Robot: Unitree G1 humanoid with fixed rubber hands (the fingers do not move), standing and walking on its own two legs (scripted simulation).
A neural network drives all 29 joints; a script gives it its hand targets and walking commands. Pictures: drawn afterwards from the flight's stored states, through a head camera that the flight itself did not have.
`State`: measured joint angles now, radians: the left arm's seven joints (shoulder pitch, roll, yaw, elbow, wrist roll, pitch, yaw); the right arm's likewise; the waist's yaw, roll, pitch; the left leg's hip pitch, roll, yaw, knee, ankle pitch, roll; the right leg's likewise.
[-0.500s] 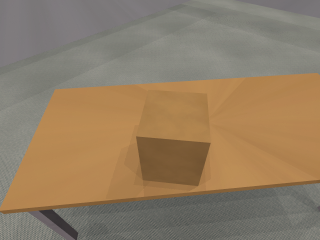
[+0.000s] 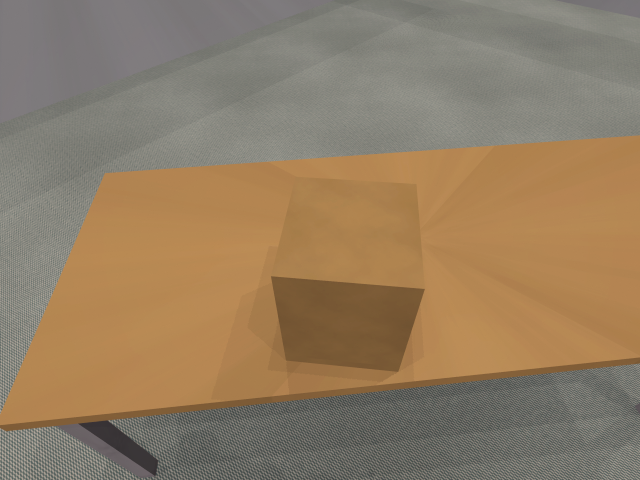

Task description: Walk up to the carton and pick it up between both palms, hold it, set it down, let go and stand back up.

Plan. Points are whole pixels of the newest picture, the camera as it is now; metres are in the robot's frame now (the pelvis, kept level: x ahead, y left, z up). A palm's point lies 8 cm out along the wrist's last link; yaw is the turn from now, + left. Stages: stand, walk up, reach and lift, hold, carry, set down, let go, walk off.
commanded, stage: walk up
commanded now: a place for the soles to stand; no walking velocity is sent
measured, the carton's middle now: (348, 276) +0.47 -0.03 -0.06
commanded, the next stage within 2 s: none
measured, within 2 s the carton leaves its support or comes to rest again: neither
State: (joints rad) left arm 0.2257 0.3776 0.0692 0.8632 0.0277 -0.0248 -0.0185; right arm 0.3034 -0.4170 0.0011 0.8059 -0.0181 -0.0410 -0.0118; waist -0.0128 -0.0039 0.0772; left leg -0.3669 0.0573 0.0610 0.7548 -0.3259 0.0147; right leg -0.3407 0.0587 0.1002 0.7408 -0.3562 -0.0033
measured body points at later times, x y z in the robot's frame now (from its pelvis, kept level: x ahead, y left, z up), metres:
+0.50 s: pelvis +0.00 -0.05 +0.00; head +0.03 -0.03 +0.45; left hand +0.14 +0.27 -0.10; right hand +0.06 -0.37 -0.09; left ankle +0.04 +0.12 -0.71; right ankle +0.03 -0.19 -0.67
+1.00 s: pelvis +0.05 -0.10 +0.00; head +0.08 -0.11 +0.45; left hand +0.10 +0.21 -0.11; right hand +0.11 -0.43 -0.10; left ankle +0.12 +0.03 -0.70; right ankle +0.05 -0.23 -0.71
